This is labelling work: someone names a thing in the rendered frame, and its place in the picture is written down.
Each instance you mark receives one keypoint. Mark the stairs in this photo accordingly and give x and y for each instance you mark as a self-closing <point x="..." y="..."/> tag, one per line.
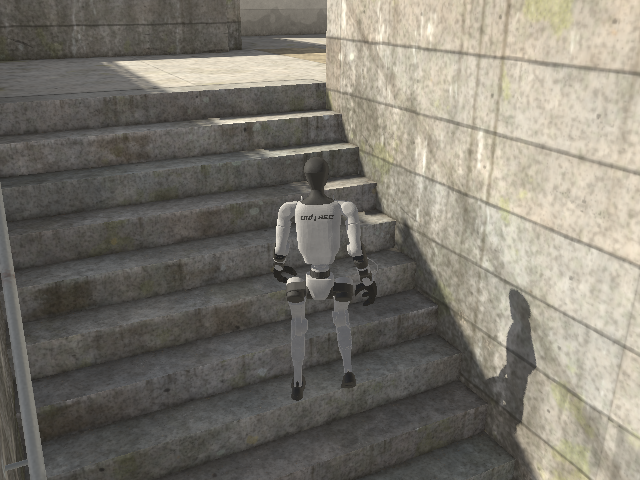
<point x="159" y="341"/>

